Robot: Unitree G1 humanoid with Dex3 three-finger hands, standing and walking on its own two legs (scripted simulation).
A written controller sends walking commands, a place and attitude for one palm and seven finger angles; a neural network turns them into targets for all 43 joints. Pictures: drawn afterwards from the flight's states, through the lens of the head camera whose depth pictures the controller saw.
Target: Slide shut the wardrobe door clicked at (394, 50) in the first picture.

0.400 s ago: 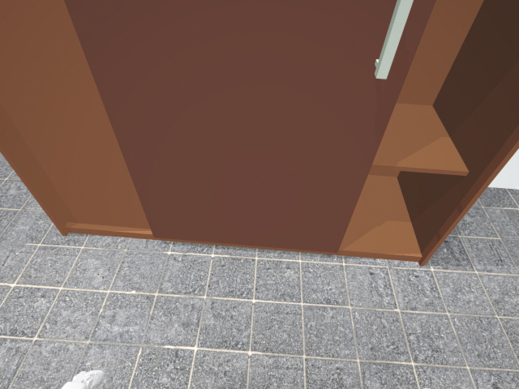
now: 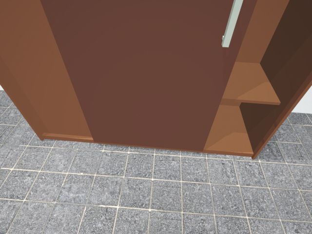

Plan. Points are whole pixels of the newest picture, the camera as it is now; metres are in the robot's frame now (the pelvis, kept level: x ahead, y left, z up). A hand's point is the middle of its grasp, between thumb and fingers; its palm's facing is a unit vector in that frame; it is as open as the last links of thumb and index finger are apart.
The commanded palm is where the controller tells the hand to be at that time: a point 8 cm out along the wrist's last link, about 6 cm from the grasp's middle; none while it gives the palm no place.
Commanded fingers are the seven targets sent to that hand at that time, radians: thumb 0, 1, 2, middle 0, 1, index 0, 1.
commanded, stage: stand and wait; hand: left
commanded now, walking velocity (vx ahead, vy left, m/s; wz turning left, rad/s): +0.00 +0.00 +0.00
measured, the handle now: (231, 17) +0.81 -0.22 +0.22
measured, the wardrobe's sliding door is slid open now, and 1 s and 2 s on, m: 0.38 0.38 0.38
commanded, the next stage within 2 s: look at it before walking up in 0.50 s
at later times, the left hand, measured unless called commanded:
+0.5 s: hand out of the picture +0.08 +0.23 -0.15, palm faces -0.03 -0.94 -0.34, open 7.3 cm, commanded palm none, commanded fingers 0.00 0.90 0.90 -0.20 -0.30 -0.20 -0.30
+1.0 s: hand out of the picture +0.08 +0.24 -0.15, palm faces -0.02 -0.94 -0.34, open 7.3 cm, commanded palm none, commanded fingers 0.00 0.90 0.90 -0.20 -0.30 -0.20 -0.30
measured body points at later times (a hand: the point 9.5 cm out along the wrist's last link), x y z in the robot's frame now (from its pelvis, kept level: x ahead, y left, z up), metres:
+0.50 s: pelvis -0.01 -0.02 +0.00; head +0.00 -0.02 +0.45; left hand +0.08 +0.28 -0.13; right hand +0.06 -0.31 -0.13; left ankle +0.01 +0.11 -0.74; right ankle +0.01 -0.13 -0.74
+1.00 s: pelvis +0.00 -0.01 +0.00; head +0.00 -0.01 +0.45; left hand +0.08 +0.29 -0.13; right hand +0.08 -0.31 -0.13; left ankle +0.01 +0.11 -0.74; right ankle +0.01 -0.13 -0.74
